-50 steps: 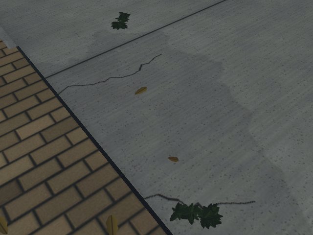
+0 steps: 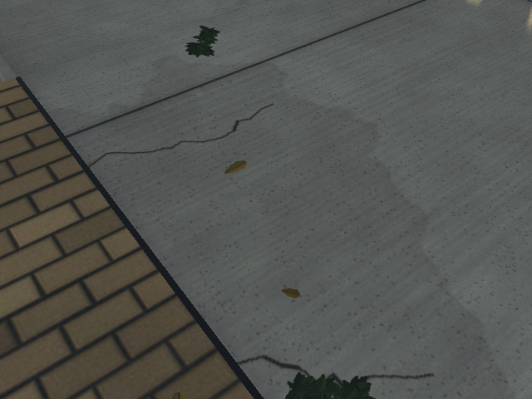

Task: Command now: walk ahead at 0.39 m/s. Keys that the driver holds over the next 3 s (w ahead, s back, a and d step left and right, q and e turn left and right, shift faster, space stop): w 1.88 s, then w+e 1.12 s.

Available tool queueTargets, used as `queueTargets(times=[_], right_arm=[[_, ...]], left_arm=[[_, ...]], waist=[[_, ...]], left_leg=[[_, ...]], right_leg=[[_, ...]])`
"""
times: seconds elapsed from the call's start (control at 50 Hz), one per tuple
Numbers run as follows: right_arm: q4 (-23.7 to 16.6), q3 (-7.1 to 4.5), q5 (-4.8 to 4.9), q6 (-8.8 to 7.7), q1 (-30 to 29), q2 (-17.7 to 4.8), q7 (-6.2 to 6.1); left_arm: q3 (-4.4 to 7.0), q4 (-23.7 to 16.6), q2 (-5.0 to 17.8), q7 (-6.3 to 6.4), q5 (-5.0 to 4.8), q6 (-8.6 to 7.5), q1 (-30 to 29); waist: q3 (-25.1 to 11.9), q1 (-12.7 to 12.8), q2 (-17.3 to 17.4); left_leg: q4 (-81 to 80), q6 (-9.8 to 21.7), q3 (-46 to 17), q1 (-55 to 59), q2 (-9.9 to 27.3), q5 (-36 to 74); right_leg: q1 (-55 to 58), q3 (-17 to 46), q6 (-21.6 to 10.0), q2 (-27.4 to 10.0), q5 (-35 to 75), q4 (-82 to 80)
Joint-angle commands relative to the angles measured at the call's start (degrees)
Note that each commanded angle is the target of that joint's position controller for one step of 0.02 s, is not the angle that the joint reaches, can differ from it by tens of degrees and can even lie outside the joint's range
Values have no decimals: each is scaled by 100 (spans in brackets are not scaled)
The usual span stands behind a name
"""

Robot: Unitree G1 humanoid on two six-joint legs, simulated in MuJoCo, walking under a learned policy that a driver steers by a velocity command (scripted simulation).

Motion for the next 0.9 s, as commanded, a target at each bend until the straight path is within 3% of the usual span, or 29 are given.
queueTargets(times=[0.02, 0.04, 0.08, 0.12, 0.18, 0.26, 0.32, 0.36, 0.4, 0.42, 0.44, 0.46, 0.48, 0.5, 0.52, 0.54, 0.58, 0.62, 0.66, 0.76, 0.84, 0.9], right_arm=[[460, -267, 2, 71, 2103, -1017, -74], [218, -208, 7, 49, 1473, -797, -34], [8, -148, 37, -74, 953, -610, -10], [92, -77, 46, -165, 1130, -420, -42], [268, -27, 58, -206, 1605, -377, -61], [266, 30, 40, -213, 1696, -357, -79], [301, 16, 32, -231, 1764, -477, -112], [303, -10, 27, -251, 1644, -582, -123], [286, -63, 14, -245, 1471, -736, -142], [261, -88, 34, -213, 1351, -795, -139], [190, -72, 64, -200, 1337, -724, -110], [29, 28, 190, -177, 1765, -127, -38], [50, -86, 171, -150, 1858, -364, 1], [-140, -138, 85, -126, 1271, -533, -7], [-259, -143, 33, -151, 817, -534, 17], [-269, -150, 10, -133, 697, -414, 28], [-227, -134, -99, 9, 877, -198, 83], [-305, -147, -104, 106, 736, -173, 119], [-503, -161, -104, 171, 217, -253, 148], [-968, -119, -10, 165, -1127, -265, 196], [-1187, -69, 28, 137, -1806, -237, 195], [-1319, -89, 25, 78, -2001, -323, 178]], left_arm=[[24, -775, 381, -124, 181, -184, -796], [30, -812, 367, -192, 188, -203, -991], [14, -737, 217, -273, 114, -264, -937], [46, -704, 261, -305, 133, -208, -924], [48, -894, 196, -297, 108, -114, -1394], [-41, -1373, 68, -294, 60, -89, -2560], [-87, -1561, 77, -279, 6, -96, -2958], [-42, -1579, 221, -225, 5, -117, -2773], [79, -1313, 455, -142, -2, -181, -1806], [161, -1011, 558, -99, 6, -228, -906], [273, -778, 830, -45, 115, -264, -66], [411, -765, 1380, -35, 252, -263, 436], [419, -767, 1332, -122, 84, -191, 71], [342, -878, 1036, -141, -30, -192, -657], [237, -954, 614, -168, -53, -245, -1054], [170, -931, 397, -163, -15, -304, -1190], [68, -749, 158, -106, 0, -400, -975], [72, -623, 296, -84, -2, -483, -629], [84, -580, 448, -79, -12, -499, -405], [12, -517, 399, -75, -34, -474, 156], [-9, -388, 435, -22, -9, -470, 604], [3, -324, 502, 30, 57, -443, 667]], waist=[[746, -631, 1408], [1114, -361, 764], [1012, -76, 473], [779, -24, 506], [692, -75, 635], [903, -239, 725], [934, -285, 860], [783, -106, 878], [234, 338, 892], [-211, 715, 809], [-672, 1009, 617], [-1362, 782, -480], [-1507, 571, -561], [-510, 276, -175], [85, 201, 209], [348, 3, 355], [391, -264, 221], [429, -319, 125], [560, -272, 68], [711, 60, -24], [709, 290, -132], [728, 256, -160]], left_leg=[[-2438, 915, -4220, 1928, 2400, -3353], [-2412, 875, -3722, 1445, 2183, -2948], [-2487, 671, -2605, 1186, 1670, -1240], [-2385, 555, -1825, 1410, 1353, 287], [-2156, 557, -1235, 1678, 1209, 2112], [-2160, 561, -827, 1438, 1039, 3106], [-2120, 553, -677, 1485, 1097, 3719], [-1759, 518, -577, 1714, 1209, 4836], [-586, 429, -464, 1984, 1236, 6102], [458, 364, -372, 1821, 1141, 5914], [1809, 323, -296, 903, 944, 4460], [4066, 148, -18, -789, 113, 736], [5145, 188, -696, -1764, -350, -1198], [5112, 258, -831, -2195, 105, -656], [4771, 261, -776, -2119, 318, -208], [4427, 251, -774, -1851, 487, -8], [3945, 131, -750, -1326, 632, 54], [3659, 35, -605, -1428, 660, 151], [3266, -63, -465, -1868, 742, 524], [1685, -225, -125, -2257, 658, 1481], [774, -137, 82, -2197, 427, 1669], [391, 59, 93, -2141, 303, 1256]], right_leg=[[-3612, -166, -263, 16, -653, 2802], [-3693, 21, -283, -252, -38, 3090], [-3296, 64, -149, -474, 833, 2901], [-3171, -129, -7, -458, 1192, 2787], [-3442, -378, 116, -393, 1403, 2627], [-3246, -695, 182, -224, 1806, 1356], [-2622, -884, 20, -44, 1999, 402], [-2081, -918, -211, 110, 1906, 109], [-1082, -888, -449, 376, 1636, -27], [-111, -863, -560, 429, 1841, -428], [1180, -223, -733, -190, 1434, -549], [2523, 2327, -1322, -1917, 562, -837], [2521, 4180, -1741, -2328, 144, -1816], [1665, 3368, -1510, -2139, -428, -2029], [786, 2646, -1328, -1915, -72, -2260], [222, 2100, -1131, -1655, 511, -2393], [-338, 1315, -915, -1311, 1474, -2492], [-362, 941, -907, -1189, 2190, -2528], [-250, 679, -865, -1094, 2363, -2660], [247, 230, -615, -863, 3416, -2650], [963, 141, -585, -972, 4032, -2484], [1560, 134, -674, -1195, 4730, -2153]])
